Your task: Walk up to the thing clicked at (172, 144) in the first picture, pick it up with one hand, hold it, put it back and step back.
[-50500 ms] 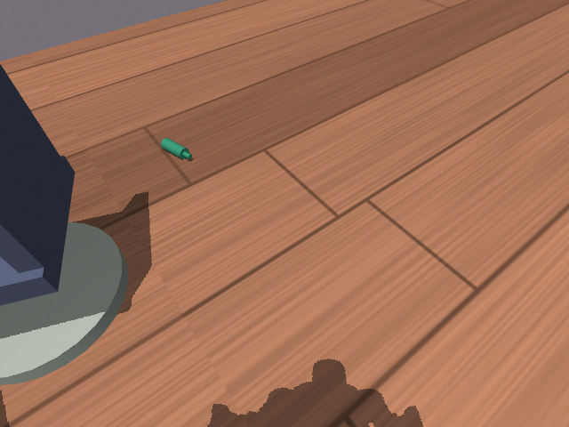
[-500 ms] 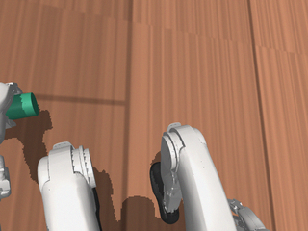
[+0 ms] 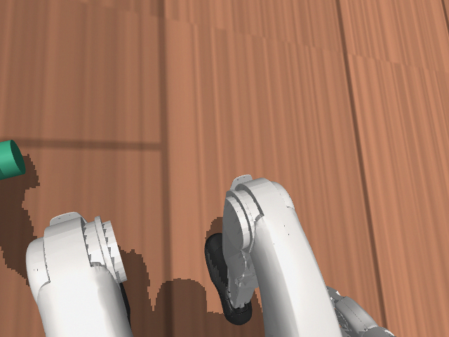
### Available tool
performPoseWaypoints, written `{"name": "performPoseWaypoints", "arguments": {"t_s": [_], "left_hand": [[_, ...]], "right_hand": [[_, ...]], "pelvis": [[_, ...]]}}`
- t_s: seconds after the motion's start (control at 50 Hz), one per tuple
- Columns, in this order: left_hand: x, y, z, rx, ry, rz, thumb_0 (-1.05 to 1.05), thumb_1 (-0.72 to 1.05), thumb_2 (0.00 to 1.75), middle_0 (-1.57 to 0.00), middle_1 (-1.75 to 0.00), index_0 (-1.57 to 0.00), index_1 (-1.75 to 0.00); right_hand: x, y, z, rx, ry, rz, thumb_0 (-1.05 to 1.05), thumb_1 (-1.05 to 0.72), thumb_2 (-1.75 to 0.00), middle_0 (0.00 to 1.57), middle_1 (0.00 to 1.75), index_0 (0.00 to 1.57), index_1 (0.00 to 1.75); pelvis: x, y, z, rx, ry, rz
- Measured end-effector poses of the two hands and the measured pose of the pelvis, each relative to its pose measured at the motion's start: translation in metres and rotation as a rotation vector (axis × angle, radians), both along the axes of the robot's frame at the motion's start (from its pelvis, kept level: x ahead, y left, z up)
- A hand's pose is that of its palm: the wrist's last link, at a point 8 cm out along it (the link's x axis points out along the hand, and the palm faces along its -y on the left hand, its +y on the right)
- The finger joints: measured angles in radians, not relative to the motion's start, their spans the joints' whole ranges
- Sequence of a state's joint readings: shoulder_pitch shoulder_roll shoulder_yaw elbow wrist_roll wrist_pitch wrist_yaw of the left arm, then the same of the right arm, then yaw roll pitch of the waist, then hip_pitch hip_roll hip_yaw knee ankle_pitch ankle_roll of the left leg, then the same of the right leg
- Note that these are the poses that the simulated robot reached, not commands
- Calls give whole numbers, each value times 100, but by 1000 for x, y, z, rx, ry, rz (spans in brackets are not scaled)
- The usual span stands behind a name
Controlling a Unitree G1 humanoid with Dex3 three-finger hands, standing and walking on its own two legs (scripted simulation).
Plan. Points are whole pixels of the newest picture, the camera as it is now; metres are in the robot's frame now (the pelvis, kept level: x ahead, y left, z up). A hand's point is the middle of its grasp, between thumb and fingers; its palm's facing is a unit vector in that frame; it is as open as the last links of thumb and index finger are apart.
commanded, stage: rest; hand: left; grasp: from above
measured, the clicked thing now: out of the picture +0.41 +0.37 -0.24
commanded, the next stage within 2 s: open in 0.94 s
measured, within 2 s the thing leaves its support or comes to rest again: rests again in 0.46 s
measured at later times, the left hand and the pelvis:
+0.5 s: hand out of the picture +0.40 +0.34 -0.23, palm faces -0.44 -0.17 -0.88, open 9.0 cm; pelvis +0.00 +0.00 +0.00, yaw -1 degrees
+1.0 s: hand out of the picture +0.41 +0.34 -0.24, palm faces -0.43 -0.17 -0.89, open 9.1 cm; pelvis +0.00 +0.01 +0.00, yaw -2 degrees
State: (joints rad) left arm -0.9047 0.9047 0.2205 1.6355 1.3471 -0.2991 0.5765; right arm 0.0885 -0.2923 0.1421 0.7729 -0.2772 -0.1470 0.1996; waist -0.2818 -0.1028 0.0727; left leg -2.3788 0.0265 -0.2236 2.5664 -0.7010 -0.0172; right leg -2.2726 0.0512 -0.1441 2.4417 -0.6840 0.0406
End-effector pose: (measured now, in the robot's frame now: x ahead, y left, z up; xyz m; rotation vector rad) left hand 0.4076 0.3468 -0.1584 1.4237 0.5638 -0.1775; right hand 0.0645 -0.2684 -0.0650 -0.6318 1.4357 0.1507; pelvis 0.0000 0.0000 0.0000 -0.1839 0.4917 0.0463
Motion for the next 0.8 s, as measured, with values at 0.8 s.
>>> {"name": "performPoseWaypoints", "arguments": {"t_s": [0.8], "left_hand": [[4, -11, -25, -4, -12, -17, 1, 11, 41, -81, -40, -83, -40]], "right_hand": [[2, 14, 12, 56, -1, 119, 0, -90, -90, 20, 30, 21, 30]], "pelvis": [[-1, 5, -2, -37, -45, -18]]}}
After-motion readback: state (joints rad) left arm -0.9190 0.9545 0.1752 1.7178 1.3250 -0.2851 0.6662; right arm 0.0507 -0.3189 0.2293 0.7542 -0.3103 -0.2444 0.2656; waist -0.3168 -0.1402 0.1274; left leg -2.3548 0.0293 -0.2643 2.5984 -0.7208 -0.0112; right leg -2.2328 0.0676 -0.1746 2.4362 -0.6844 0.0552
